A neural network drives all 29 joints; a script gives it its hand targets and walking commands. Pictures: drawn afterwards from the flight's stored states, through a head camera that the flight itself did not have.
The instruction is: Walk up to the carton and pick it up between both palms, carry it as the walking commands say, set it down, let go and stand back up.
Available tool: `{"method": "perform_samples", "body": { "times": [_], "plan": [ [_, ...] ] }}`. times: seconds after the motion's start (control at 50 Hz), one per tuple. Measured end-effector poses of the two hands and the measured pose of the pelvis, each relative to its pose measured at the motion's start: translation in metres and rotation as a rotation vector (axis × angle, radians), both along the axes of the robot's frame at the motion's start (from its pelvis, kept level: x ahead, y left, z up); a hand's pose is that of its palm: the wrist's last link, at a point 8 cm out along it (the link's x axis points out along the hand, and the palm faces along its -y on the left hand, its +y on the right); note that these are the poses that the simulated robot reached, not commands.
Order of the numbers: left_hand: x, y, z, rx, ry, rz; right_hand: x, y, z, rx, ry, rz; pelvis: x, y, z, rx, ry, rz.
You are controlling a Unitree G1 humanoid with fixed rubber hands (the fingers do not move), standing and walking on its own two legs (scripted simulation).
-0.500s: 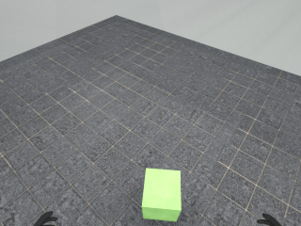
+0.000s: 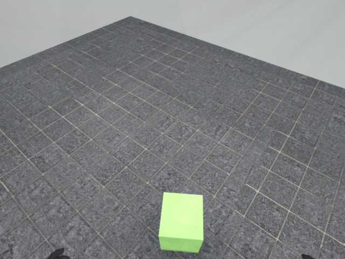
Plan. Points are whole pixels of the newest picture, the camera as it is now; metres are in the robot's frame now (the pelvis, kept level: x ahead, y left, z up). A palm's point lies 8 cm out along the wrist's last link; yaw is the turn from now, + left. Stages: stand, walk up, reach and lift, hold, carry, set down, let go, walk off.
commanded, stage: walk up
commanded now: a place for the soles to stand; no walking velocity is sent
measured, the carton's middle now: (181, 223) +0.43 -0.01 -0.65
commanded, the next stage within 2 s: reach and lift in 0.14 s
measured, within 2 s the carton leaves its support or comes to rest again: neither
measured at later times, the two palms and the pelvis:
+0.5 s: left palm (73, 239) +0.20 +0.28 -0.11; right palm out of the picture +0.17 -0.30 -0.11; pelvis +0.00 +0.00 -0.03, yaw -8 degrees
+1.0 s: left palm (106, 207) +0.31 +0.23 -0.16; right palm (270, 219) +0.29 -0.26 -0.16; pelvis -0.06 +0.01 -0.08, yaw -7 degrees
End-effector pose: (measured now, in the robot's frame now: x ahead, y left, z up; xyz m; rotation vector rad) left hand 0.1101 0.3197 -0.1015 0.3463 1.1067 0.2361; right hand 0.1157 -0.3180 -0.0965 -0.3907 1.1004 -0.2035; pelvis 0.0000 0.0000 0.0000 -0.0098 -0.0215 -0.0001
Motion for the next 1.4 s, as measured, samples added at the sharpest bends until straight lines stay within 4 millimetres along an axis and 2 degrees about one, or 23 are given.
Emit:
{"method": "perform_samples", "body": {
  "times": [0.14, 0.24, 0.32, 0.42, 0.56, 0.66, 0.86, 1.12, 1.4],
  "plan": [
    [0.004, -0.001, 0.001, 0.003, -0.011, 0.003, -0.002, -0.003, -0.001, -0.001, 0.008, 0.001, 0.000, -0.003, -0.001, 0.001, -0.003, 0.003],
    [0.042, -0.014, 0.011, -0.016, -0.102, -0.063, 0.026, 0.009, 0.009, 0.042, -0.097, 0.003, -0.007, -0.005, -0.008, 0.005, 0.012, -0.075],
    [0.064, -0.023, 0.012, -0.028, -0.111, -0.074, 0.028, 0.012, 0.004, 0.054, -0.074, -0.015, -0.010, -0.005, -0.013, 0.008, 0.023, -0.107],
    [0.080, -0.030, 0.004, -0.047, -0.111, -0.071, 0.034, 0.015, -0.007, 0.073, -0.069, -0.026, -0.006, -0.002, -0.020, 0.016, 0.059, -0.133],
    [0.108, -0.047, -0.014, -0.085, -0.150, -0.070, 0.076, 0.026, -0.024, 0.100, -0.141, -0.021, -0.004, 0.003, -0.036, 0.025, 0.144, -0.130],
    [0.128, -0.059, -0.027, -0.116, -0.193, -0.066, 0.101, 0.038, -0.035, 0.119, -0.183, -0.015, -0.010, 0.006, -0.048, 0.030, 0.210, -0.128],
    [0.166, -0.075, -0.046, -0.167, -0.252, -0.065, 0.139, 0.050, -0.053, 0.149, -0.233, -0.033, -0.038, 0.010, -0.068, 0.035, 0.313, -0.127],
    [0.232, -0.100, -0.069, -0.219, -0.336, -0.060, 0.205, 0.063, -0.076, 0.197, -0.323, -0.044, -0.070, 0.013, -0.092, 0.035, 0.451, -0.123],
    [0.306, -0.132, -0.103, -0.280, -0.447, -0.064, 0.275, 0.084, -0.113, 0.256, -0.441, -0.068, -0.071, 0.012, -0.117, 0.048, 0.666, -0.120]
  ]
}}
